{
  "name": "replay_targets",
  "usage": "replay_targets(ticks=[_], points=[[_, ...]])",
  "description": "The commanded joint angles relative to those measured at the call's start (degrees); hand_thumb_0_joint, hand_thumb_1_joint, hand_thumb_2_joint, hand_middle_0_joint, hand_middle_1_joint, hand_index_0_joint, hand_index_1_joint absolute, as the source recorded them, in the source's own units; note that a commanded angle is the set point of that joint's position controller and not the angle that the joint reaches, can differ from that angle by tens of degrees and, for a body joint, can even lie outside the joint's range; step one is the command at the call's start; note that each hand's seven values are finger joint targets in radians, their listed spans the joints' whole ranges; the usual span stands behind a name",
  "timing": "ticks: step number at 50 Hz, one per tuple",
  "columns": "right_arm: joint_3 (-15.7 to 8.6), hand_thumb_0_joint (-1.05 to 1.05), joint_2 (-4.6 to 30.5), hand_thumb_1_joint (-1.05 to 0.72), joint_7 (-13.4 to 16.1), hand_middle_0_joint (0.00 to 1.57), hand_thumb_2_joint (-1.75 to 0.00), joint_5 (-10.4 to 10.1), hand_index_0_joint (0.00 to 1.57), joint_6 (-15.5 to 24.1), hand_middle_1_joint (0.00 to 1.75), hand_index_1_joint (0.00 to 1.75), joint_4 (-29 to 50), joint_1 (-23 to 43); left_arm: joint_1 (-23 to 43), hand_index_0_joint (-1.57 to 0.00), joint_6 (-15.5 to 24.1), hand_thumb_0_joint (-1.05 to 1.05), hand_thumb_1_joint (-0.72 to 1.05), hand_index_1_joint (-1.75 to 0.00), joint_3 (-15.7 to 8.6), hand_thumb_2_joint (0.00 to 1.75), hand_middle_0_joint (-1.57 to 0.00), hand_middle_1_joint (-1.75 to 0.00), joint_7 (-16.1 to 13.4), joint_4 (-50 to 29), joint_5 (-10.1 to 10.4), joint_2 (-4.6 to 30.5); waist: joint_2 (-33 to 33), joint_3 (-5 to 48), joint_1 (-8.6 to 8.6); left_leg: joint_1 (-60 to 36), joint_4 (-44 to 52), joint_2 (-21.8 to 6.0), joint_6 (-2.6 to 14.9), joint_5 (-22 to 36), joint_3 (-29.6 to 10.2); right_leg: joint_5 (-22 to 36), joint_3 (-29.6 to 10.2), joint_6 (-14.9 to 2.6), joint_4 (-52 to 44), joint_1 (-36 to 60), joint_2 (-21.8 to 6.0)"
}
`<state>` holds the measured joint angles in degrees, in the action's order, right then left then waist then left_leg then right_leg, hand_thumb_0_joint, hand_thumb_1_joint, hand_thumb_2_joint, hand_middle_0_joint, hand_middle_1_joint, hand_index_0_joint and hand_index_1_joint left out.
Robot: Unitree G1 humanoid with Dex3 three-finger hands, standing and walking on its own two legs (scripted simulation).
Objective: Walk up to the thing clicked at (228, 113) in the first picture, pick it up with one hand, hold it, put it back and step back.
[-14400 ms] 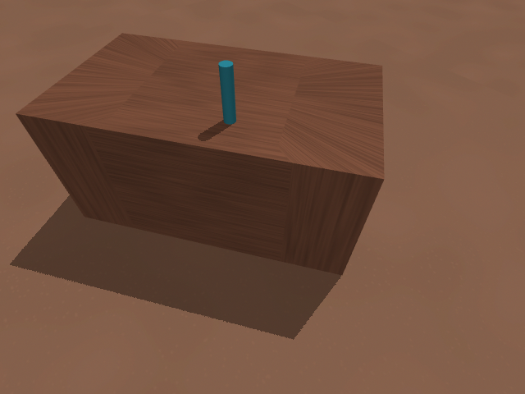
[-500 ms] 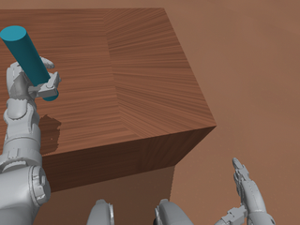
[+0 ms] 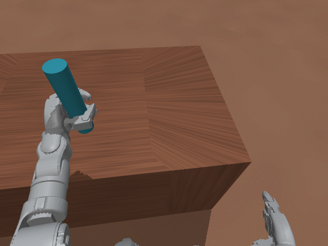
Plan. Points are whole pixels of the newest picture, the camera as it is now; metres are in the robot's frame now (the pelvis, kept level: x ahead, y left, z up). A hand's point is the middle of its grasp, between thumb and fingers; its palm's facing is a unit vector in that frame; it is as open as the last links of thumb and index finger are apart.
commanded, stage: lift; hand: left
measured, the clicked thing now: (73, 102) +0.41 +0.21 +0.14
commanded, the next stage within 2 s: hold in 0.66 s
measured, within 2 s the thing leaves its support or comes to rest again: neither
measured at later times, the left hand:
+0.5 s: hand (82, 120) +0.35 +0.17 +0.15, palm faces +0.19 -0.98 +0.01, open 5.6 cm
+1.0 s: hand (77, 115) +0.34 +0.17 +0.17, palm faces +0.19 -0.98 +0.02, open 5.6 cm
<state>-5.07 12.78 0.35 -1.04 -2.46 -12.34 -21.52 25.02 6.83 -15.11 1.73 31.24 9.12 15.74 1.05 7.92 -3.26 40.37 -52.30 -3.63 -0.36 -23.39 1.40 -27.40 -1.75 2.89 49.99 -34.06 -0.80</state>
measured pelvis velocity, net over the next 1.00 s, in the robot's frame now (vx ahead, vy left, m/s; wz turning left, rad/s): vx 0.00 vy -0.01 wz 0.02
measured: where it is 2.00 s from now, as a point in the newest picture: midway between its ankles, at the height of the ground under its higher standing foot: outside the picture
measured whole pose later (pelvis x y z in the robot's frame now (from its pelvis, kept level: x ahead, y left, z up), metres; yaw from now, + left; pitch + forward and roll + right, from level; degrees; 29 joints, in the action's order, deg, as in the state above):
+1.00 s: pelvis +0.00 -0.01 +0.03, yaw +1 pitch +2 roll +0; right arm -4.6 11.9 4.1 -2.1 5.7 -26.4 -17.3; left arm 11.6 -7.6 -12.4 -0.7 6.3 10.6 11.2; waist 1.1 3.9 -0.9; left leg 23.0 -38.6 -2.4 -1.2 -17.4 1.4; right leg -22.9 -1.1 2.0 38.8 -17.8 -1.9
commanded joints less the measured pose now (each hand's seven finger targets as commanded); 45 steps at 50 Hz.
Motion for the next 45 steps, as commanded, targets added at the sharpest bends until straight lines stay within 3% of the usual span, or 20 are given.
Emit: replay_targets(ticks=[1, 3, 7, 8, 9, 12, 13, 15, 17, 22, 24, 26, 27, 28, 32, 33, 34, 36, 40, 45], points=[[-3.93, 0.00, 7.16, 0.58, 1.29, 0.05, -0.04, -0.65, 0.05, 2.99, 0.05, 0.05, 7.21, 1.39, 23.13, -1.40, 3.38, 0.00, 0.58, -1.44, -2.07, 1.36, -1.38, -1.44, -1.19, -20.87, 0.93, 10.74, 3.49, 17.91, 0.83, -20.66, 7.84, 1.04, 0.34, 20.24, -0.48, 21.77, 3.54, -2.12, -6.75, 3.32, 2.11], [-6.21, 0.00, 9.79, 0.58, 1.92, 0.05, -0.04, -0.66, 0.05, 3.15, 0.05, 0.05, 5.67, 2.73, 21.28, -1.40, 2.44, 0.00, 0.60, -1.44, -2.37, 1.37, -1.38, -1.45, -1.77, -20.85, 0.78, 10.88, 1.65, 16.53, 0.38, -20.22, 8.70, 1.21, 0.52, 18.59, -0.14, 21.35, 3.14, -2.00, -7.90, 4.08, 1.89], [-3.81, 0.00, 7.25, 0.57, 2.34, 0.05, -0.04, -0.88, 0.05, 3.97, 0.05, 0.05, 5.12, 5.19, 19.53, -1.40, 1.11, 0.00, 0.57, -1.45, -0.68, 1.37, -1.38, -1.45, -2.13, -23.19, 0.85, 8.11, 0.84, 15.74, 1.19, -21.65, 10.03, 1.39, 0.34, 17.60, 0.08, 20.38, 3.23, -1.98, -9.28, 5.71, 1.66], [-4.97, 0.00, 8.07, 0.57, 2.56, 0.05, -0.04, -0.87, 0.05, 3.73, 0.05, 0.05, 1.57, 2.92, 15.98, -1.41, 0.36, 0.00, 0.55, -1.46, 0.00, 1.37, -1.39, -1.46, -2.00, -20.47, 1.02, 6.86, -0.36, 13.97, 0.74, -20.87, 10.16, 1.46, 0.57, 17.01, 0.35, 20.33, 3.07, -1.86, -9.87, 5.69, 1.67], [-5.21, 0.00, 9.04, 0.57, 2.79, 0.05, -0.04, -0.94, 0.05, 4.25, 0.05, 0.05, 4.30, 6.32, 19.02, -1.41, 0.52, 0.00, 0.56, -1.46, -1.85, 1.38, -1.39, -1.47, -2.08, -25.20, 1.50, 9.02, -1.11, 14.35, 1.13, -20.46, 10.47, 1.66, 0.61, 16.52, 0.44, 20.29, 2.86, -1.75, -10.33, 6.95, 1.47], [-2.87, 0.00, 6.45, 0.57, 2.89, 0.05, -0.04, -1.17, 0.05, 4.82, 0.05, 0.05, 2.13, 7.06, 16.69, -1.42, -0.95, 0.00, 0.53, -1.46, -0.86, 1.36, -1.40, -1.47, -1.80, -25.25, 1.37, 7.90, -0.55, 13.36, 1.86, -20.96, 11.29, 2.04, 0.57, 15.52, 0.98, 19.58, 2.69, -1.68, -11.49, 7.97, 1.16], [-4.41, 0.00, 8.13, 0.57, 3.21, 0.05, -0.04, -1.05, 0.05, 5.14, 0.05, 0.05, 2.89, 7.05, 17.22, -1.42, -1.23, 0.00, 0.53, -1.47, -0.54, 1.37, -1.40, -1.47, -1.88, -26.29, 1.30, 7.83, -1.25, 14.08, 0.92, -21.73, 11.55, 2.02, 0.66, 15.11, 1.05, 19.51, 2.57, -1.59, -11.76, 8.33, 1.12], [-1.97, 0.00, 5.77, 0.58, 3.03, 0.05, -0.04, -1.08, 0.05, 5.20, 0.05, 0.05, 0.64, 6.41, 14.91, -1.42, -1.99, 0.00, 0.55, -1.47, -0.64, 1.37, -1.40, -1.47, -1.84, -26.59, 1.38, 7.34, -1.53, 12.59, 1.91, -21.11, 12.10, 2.23, 0.74, 14.99, 1.14, 19.38, 2.63, -1.51, -12.52, 9.09, 0.97], [-3.81, 0.00, 7.88, 0.57, 3.61, 0.05, -0.04, -1.15, 0.05, 5.69, 0.05, 0.05, 0.48, 7.10, 14.50, -1.42, -2.64, 0.00, 0.53, -1.47, -1.84, 1.36, -1.40, -1.47, -1.93, -27.49, 1.58, 8.66, -2.18, 11.64, 1.42, -21.59, 12.71, 2.39, 0.88, 13.67, 1.41, 18.20, 2.39, -1.40, -13.39, 8.92, 0.81], [-3.26, 0.00, 7.47, 0.57, 3.96, 0.05, -0.04, -1.26, 0.05, 6.96, 0.05, 0.05, -0.48, 7.81, 14.72, -1.41, -3.64, 0.00, 0.57, -1.45, -1.27, 1.35, -1.39, -1.46, -2.21, -31.86, 1.90, 7.70, -0.54, 10.10, 1.67, -23.30, 14.84, 2.28, 0.53, 10.35, 1.13, 13.96, 2.93, -1.88, -14.71, 8.55, 1.01], [-4.83, 0.00, 9.14, 0.57, 4.32, 0.05, -0.04, -1.19, 0.05, 7.52, 0.05, 0.05, -1.41, 7.82, 13.65, -1.42, -4.27, 0.00, 0.58, -1.46, -1.01, 1.35, -1.40, -1.46, -2.26, -31.71, 1.55, 7.89, -1.14, 8.95, 1.03, -23.66, 15.21, 2.28, 0.57, 10.56, 1.17, 14.37, 2.92, -1.76, -15.10, 8.28, 1.04], [-1.62, 0.00, 5.62, 0.57, 4.22, 0.05, -0.04, -1.20, 0.05, 7.67, 0.05, 0.05, -1.38, 8.23, 13.13, -1.41, -4.41, 0.00, 0.60, -1.45, -0.45, 1.35, -1.39, -1.46, -2.16, -33.47, 1.44, 7.14, -0.70, 10.42, 1.83, -24.28, 14.85, 2.54, 0.71, 12.63, 1.42, 16.36, 2.64, -1.61, -15.50, 9.84, 0.65], [-2.54, 0.00, 6.59, 0.57, 4.41, 0.05, -0.04, -1.17, 0.05, 8.03, 0.05, 0.05, -2.35, 8.62, 12.57, -1.40, -4.73, 0.00, 0.61, -1.44, -0.39, 1.35, -1.38, -1.44, -1.97, -32.70, 1.92, 6.03, -2.00, 8.51, 1.78, -23.87, 15.43, 2.41, 0.74, 11.68, 1.13, 15.29, 2.95, -1.54, -15.58, 9.36, 0.85], [-0.96, 0.00, 4.94, 0.57, 4.29, 0.05, -0.04, -1.22, 0.05, 8.30, 0.05, 0.05, -1.73, 10.07, 12.57, -1.40, -4.69, 0.00, 0.60, -1.45, 0.15, 1.35, -1.39, -1.45, -1.85, -34.39, 2.21, 5.46, -1.51, 9.57, 2.23, -23.90, 15.47, 2.51, 0.75, 11.42, 1.12, 15.05, 2.85, -1.61, -15.81, 9.96, 0.72], [-3.01, 0.00, 7.43, 0.57, 4.81, 0.05, -0.04, -1.09, 0.05, 9.06, 0.05, 0.05, -4.58, 9.43, 11.79, -1.43, -6.02, 0.00, 0.61, -1.49, -1.26, 1.39, -1.42, -1.49, -1.98, -34.03, 1.94, 7.57, -0.35, 9.59, 2.19, -25.48, 16.41, 2.44, 0.70, 12.23, 1.09, 15.59, 2.95, -1.78, -16.23, 10.48, 0.63], [-2.10, 0.00, 6.67, 0.57, 4.60, 0.05, -0.04, -1.11, 0.05, 9.30, 0.05, 0.05, -3.56, 9.53, 11.57, -1.44, -6.45, 0.00, 0.60, -1.49, 0.67, 1.38, -1.42, -1.49, -2.05, -34.34, 1.61, 5.85, 0.39, 8.22, 1.82, -25.61, 16.61, 2.46, 0.57, 12.25, 1.18, 15.51, 3.04, -1.89, -16.48, 10.13, 0.72], [-2.10, 0.00, 7.05, 0.56, 4.53, 0.05, -0.04, -1.26, 0.05, 9.39, 0.05, 0.05, -3.39, 9.73, 10.53, -1.44, -6.83, 0.00, 0.59, -1.49, -0.77, 1.38, -1.42, -1.49, -2.10, -34.54, 1.66, 6.90, -0.62, 8.06, 2.29, -25.40, 16.97, 2.49, 0.59, 11.89, 1.05, 14.85, 3.20, -1.90, -16.72, 10.49, 0.77], [-4.22, 0.00, 8.73, 0.57, 5.00, 0.05, -0.04, -1.28, 0.05, 9.65, 0.05, 0.05, -4.30, 8.57, 10.15, -1.44, -7.27, 0.00, 0.59, -1.49, -1.04, 1.38, -1.42, -1.49, -2.21, -35.87, 1.90, 6.94, -0.15, 8.55, 1.73, -26.60, 17.11, 2.58, 0.60, 12.42, 1.12, 15.61, 3.08, -1.86, -17.16, 10.82, 0.72], [-1.56, 0.00, 5.67, 0.54, 4.45, 0.05, -0.05, -1.45, 0.05, 10.40, 0.05, 0.05, -3.54, 8.80, 9.55, -1.43, -8.03, 0.00, 0.58, -1.45, -1.92, 1.30, -1.41, -1.45, -2.31, -37.32, 2.26, 6.79, -1.32, 9.22, 2.88, -26.97, 17.25, 2.62, 0.81, 15.57, 0.97, 18.43, 3.43, -1.63, -17.19, 13.51, 0.74], [-1.80, 0.00, 5.76, 0.55, 4.48, 0.05, -0.05, -1.37, 0.05, 11.30, 0.05, 0.05, -4.22, 9.31, 9.03, -1.41, -8.93, 0.00, 0.56, -1.44, 0.34, 1.30, -1.39, -1.44, -1.86, -39.55, 2.49, 4.28, -0.81, 7.44, 2.16, -28.00, 17.99, 2.52, 0.73, 16.39, 0.87, 19.45, 3.54, -1.69, -17.69, 13.06, 0.73]])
